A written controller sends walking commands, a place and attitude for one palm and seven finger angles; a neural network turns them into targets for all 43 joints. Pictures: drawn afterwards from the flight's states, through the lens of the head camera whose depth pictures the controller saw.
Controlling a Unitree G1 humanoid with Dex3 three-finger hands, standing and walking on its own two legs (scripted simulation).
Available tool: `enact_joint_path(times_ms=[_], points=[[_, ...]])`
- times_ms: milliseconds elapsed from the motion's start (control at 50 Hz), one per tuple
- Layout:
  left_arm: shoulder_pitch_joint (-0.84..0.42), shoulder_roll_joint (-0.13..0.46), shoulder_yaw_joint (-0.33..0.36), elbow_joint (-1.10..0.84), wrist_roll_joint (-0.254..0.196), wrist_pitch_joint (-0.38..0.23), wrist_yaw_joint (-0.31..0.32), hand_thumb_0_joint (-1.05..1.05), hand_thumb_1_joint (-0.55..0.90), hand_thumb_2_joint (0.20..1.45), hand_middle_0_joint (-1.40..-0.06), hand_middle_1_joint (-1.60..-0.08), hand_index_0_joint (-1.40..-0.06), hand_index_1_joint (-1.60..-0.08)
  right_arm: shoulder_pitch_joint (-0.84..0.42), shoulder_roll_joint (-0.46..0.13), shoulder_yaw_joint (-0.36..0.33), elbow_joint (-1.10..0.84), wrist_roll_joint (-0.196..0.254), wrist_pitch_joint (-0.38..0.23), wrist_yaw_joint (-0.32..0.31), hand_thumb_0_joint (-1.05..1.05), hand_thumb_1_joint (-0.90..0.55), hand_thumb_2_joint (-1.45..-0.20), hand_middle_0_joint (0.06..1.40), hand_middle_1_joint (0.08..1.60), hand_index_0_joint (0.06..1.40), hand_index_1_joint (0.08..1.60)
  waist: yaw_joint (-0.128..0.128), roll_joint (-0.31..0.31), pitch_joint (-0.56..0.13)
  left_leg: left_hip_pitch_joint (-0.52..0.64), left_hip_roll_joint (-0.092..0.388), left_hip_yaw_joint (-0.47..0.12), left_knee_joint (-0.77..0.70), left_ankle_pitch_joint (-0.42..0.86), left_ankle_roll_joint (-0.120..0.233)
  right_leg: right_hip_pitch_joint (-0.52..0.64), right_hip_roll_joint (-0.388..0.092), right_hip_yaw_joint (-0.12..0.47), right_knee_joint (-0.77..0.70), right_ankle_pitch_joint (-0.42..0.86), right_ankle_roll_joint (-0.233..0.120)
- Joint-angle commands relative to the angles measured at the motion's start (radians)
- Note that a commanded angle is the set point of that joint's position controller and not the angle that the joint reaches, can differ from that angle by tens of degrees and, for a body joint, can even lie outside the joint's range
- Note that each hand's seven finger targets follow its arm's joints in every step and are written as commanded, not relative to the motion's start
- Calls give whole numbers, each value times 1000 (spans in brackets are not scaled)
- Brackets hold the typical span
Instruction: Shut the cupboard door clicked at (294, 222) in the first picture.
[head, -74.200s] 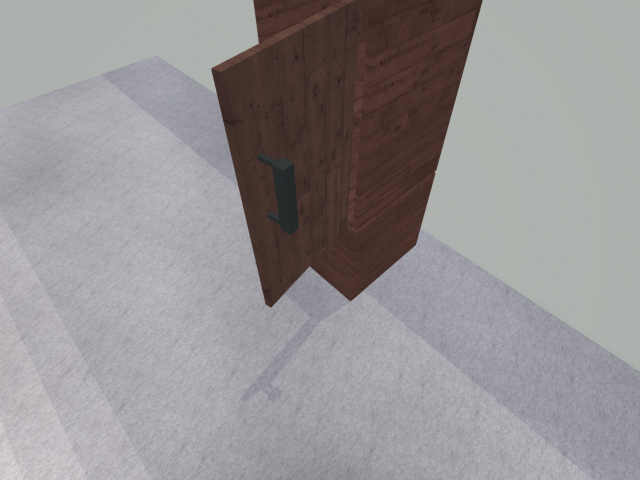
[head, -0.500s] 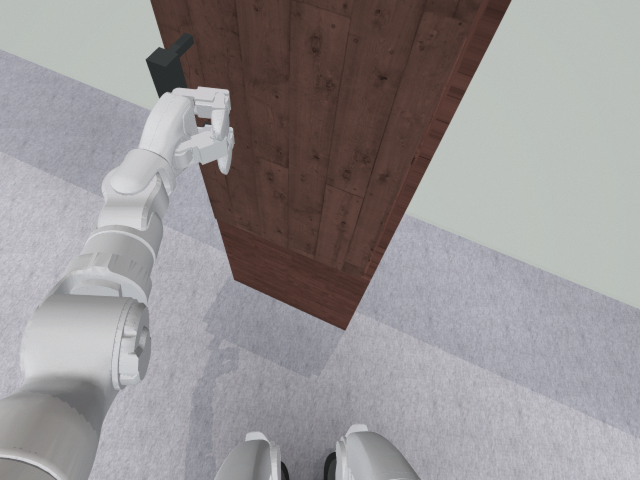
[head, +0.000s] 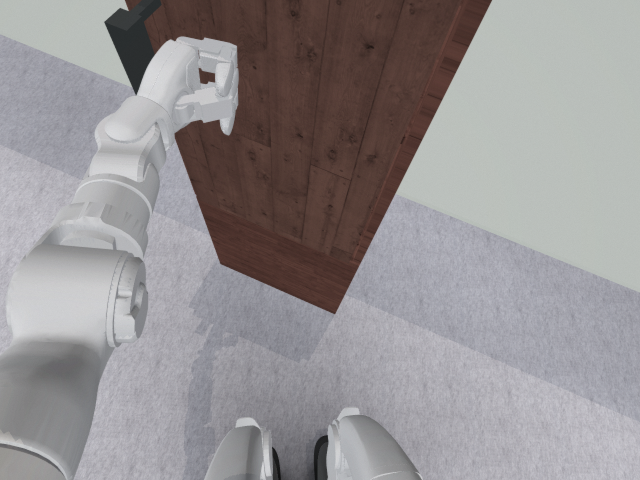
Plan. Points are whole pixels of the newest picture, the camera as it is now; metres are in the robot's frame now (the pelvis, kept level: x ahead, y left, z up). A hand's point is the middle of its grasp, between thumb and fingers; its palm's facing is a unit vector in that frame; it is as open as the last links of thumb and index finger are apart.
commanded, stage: pull the fist back off the door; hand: left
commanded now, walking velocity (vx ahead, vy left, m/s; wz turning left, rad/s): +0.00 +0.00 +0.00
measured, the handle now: (158, 70) +0.59 +0.14 +0.10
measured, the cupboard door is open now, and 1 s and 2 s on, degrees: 0 0 0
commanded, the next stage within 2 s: draw the hand back to the body in 0.86 s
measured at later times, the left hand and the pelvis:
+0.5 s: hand (253, 105) +0.52 +0.03 +0.11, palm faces +0.01 -1.00 -0.01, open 2.9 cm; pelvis -0.01 -0.01 +0.01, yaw -2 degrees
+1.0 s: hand (247, 153) +0.45 +0.04 +0.11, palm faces -0.01 -1.00 -0.02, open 3.1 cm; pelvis +0.02 -0.02 +0.03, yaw -1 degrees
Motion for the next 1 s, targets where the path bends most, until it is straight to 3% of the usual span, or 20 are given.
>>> enact_joint_path(times_ms=[0,20,40,80,100,160,200,260,300,340,380,520,580,600,620,700,760,840,960,980], points=[[-622,-88,116,-164,-46,-34,297,0,900,900,-1300,-1500,-1300,-1500,202,-158,-63,-38,-23,-60,8,0,-900,-900,200,300,200,300,-115,153,-459,533,72,-210,-138,311,-58,-77,5,91,-120,190,34],[-612,-104,129,-185,-28,-44,374,0,900,900,-1300,-1500,-1300,-1500,215,-163,-73,-40,-38,-61,24,0,-900,-900,200,300,200,300,-120,99,-467,521,75,-221,-140,303,-62,-72,1,85,-116,194,41],[-620,-124,135,-209,-14,-61,446,0,900,900,-1300,-1500,-1300,-1500,216,-162,-79,-43,-49,-61,40,0,-900,-900,200,300,200,300,-119,88,-489,504,66,-201,-136,292,-59,-46,0,89,-123,193,46],[-659,-161,146,-261,22,-125,588,0,900,900,-1300,-1500,-1300,-1500,213,-152,-84,-44,-72,-66,66,0,-900,-900,200,300,200,300,-115,94,-517,501,64,-200,-132,284,-67,-37,2,84,-115,193,49],[-672,-159,124,-282,65,-163,635,0,900,900,-1300,-1500,-1300,-1500,214,-152,-89,-37,-82,-66,81,0,-900,-900,200,300,200,300,-119,112,-534,514,62,-188,-126,281,-67,-38,2,90,-119,186,53],[-667,-124,45,-257,195,-240,659,0,900,900,-1300,-1500,-1300,-1500,215,-161,-92,-30,-89,-57,111,0,-900,-900,200,300,200,300,-133,144,-513,496,48,-161,-125,214,-58,-27,2,104,-130,148,43],[-654,-83,36,-223,228,-254,639,0,900,900,-1300,-1500,-1300,-1500,214,-169,-90,-33,-82,-46,112,0,-900,-900,200,300,200,300,-136,140,-506,482,45,-159,-136,191,-54,-7,1,110,-135,139,40],[-560,-14,96,-138,184,-214,602,0,900,900,-1300,-1500,-1300,-1500,195,-177,-78,-59,-61,-37,103,0,-900,-900,200,300,200,300,-116,59,-440,362,28,-117,-167,95,-38,110,2,134,-186,96,43],[-526,-21,109,-135,148,-201,580,0,900,900,-1300,-1500,-1300,-1500,184,-174,-72,-79,-52,-37,97,0,-900,-900,200,300,200,300,-102,54,-444,344,25,-107,-178,84,-34,145,2,143,-198,92,44],[-463,17,158,-118,113,-189,565,0,900,900,-1300,-1500,-1300,-1500,181,-172,-66,-95,-47,-35,90,0,-900,-900,200,300,200,300,-84,-6,-400,268,17,-79,-185,71,-30,220,3,160,-222,81,46],[-433,10,166,-163,93,-214,550,0,900,900,-1300,-1500,-1300,-1500,178,-163,-65,-112,-43,-42,87,0,-900,-900,200,300,200,300,-70,-17,-416,261,16,-68,-190,81,-27,258,1,171,-228,90,46],[-143,-4,188,-288,98,-272,521,0,900,900,-1300,-1500,-1300,-1500,177,-142,-82,-145,-36,-23,92,0,-900,-900,200,300,200,300,28,-15,-484,308,9,-18,-209,232,-32,422,1,181,-217,306,45],[-102,-60,149,-357,84,-267,515,0,900,900,-1300,-1500,-1300,-1500,171,-132,-89,-157,-29,-6,87,0,-900,-900,200,300,200,300,25,-42,-459,344,10,-5,-222,264,-29,448,1,186,-237,357,54],[-73,-54,161,-401,75,-271,517,0,900,900,-1300,-1500,-1300,-1500,167,-135,-93,-161,-28,-1,86,0,-900,-900,200,300,200,300,41,-36,-474,366,10,-3,-229,286,-31,465,1,183,-238,379,53],[-49,-90,132,-438,67,-274,514,0,900,900,-1300,-1500,-1300,-1500,154,-129,-94,-167,-25,2,85,0,-900,-900,200,300,200,300,42,-21,-472,397,11,1,-233,307,-31,467,3,181,-243,408,54],[39,-140,88,-570,56,-293,523,0,900,900,-1300,-1500,-1300,-1500,126,-119,-99,-168,-21,2,80,0,-900,-900,200,300,200,300,57,0,-470,487,16,-4,-240,384,-35,461,7,165,-236,482,56],[164,-160,70,-616,61,-284,529,0,900,900,-1300,-1500,-1300,-1500,103,-116,-102,-174,-19,6,80,0,-900,-900,200,300,200,300,76,-32,-445,499,15,2,-249,411,-35,484,3,163,-239,526,61],[146,-214,4,-641,68,-262,534,0,900,900,-1300,-1500,-1300,-1500,68,-106,-99,-170,-13,12,71,0,-900,-900,200,300,200,300,54,-48,-379,523,19,-7,-253,420,-37,449,-2,154,-242,532,63],[154,-219,4,-601,55,-249,530,0,900,900,-1300,-1500,-1300,-1500,14,-98,-90,-176,-10,12,56,0,-900,-900,200,300,200,300,67,-72,-354,499,11,-5,-257,376,-40,457,-10,162,-247,504,60],[172,-180,36,-638,56,-255,530,0,900,900,-1300,-1500,-1300,-1500,12,-103,-91,-189,-9,12,54,0,-900,-900,200,300,200,300,86,-60,-392,521,10,-5,-256,405,-37,478,-10,164,-238,527,60]])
